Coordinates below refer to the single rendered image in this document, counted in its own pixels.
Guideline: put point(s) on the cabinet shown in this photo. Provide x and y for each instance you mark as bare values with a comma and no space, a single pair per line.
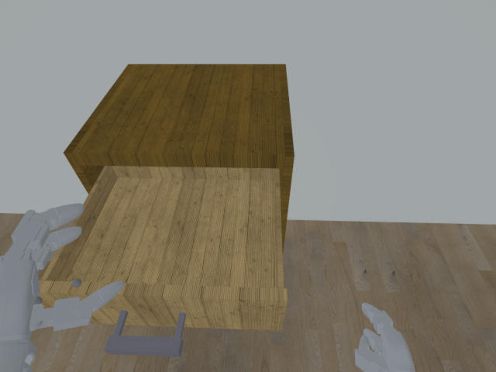
191,115

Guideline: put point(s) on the handle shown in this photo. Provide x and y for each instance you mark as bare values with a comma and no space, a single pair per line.
145,345

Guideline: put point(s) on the right robot hand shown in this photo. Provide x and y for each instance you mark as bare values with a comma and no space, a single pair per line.
391,353

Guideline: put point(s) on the drawer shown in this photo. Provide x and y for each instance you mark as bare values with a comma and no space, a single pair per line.
206,241

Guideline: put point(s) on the left robot hand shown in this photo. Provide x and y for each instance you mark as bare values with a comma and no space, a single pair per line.
19,282

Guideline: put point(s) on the left robot forearm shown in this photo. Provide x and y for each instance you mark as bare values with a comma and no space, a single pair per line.
16,355

